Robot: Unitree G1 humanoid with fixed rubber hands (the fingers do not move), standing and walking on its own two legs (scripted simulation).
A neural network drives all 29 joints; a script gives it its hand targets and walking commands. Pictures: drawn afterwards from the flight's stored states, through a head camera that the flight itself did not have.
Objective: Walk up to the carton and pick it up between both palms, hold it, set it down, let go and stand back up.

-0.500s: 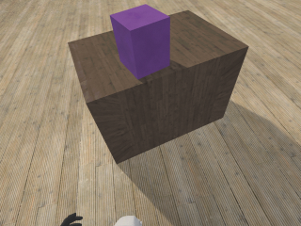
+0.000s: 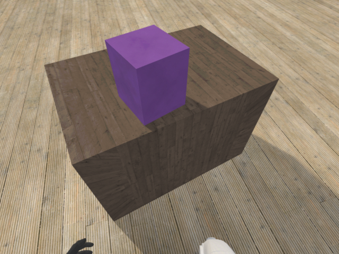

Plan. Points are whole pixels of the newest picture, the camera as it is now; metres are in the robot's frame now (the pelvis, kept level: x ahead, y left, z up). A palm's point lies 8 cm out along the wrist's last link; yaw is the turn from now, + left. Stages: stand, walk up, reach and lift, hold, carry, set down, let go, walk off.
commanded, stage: walk up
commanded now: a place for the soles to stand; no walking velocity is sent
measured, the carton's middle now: (149, 75) +0.72 +0.07 +0.01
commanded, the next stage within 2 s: none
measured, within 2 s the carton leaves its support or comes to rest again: neither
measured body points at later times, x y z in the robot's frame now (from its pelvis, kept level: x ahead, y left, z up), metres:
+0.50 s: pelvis +0.18 +0.01 -0.02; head +0.19 +0.01 +0.43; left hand +0.20 +0.29 -0.14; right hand +0.33 -0.25 -0.11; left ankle +0.26 +0.13 -0.74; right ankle +0.15 -0.14 -0.72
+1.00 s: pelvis +0.22 -0.02 -0.01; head +0.23 -0.03 +0.44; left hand +0.38 +0.24 -0.08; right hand +0.35 -0.30 -0.10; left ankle +0.26 +0.13 -0.73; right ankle +0.21 -0.13 -0.73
